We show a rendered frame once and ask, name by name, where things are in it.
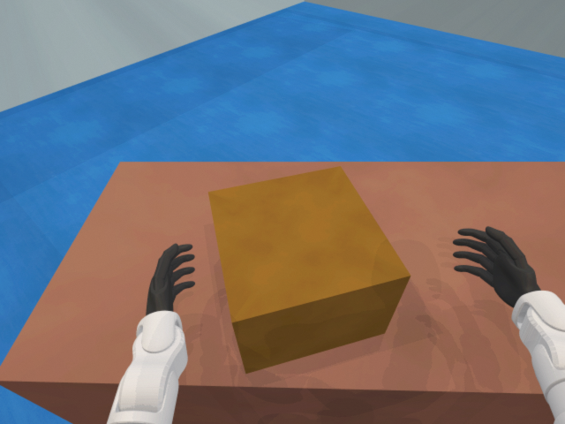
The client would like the pedestal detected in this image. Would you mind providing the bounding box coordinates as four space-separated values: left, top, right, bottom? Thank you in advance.
0 162 565 424

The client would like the robot left hand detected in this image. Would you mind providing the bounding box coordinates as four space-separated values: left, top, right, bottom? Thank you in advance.
146 244 195 316

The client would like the robot right hand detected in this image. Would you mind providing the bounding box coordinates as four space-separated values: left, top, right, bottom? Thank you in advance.
453 226 541 307

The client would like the left robot forearm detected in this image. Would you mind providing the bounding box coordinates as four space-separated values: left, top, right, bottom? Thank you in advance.
107 311 188 424

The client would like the carton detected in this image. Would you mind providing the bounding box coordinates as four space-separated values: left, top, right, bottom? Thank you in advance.
208 166 411 374

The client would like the right robot forearm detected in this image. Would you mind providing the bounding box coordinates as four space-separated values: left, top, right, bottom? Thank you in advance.
511 291 565 424

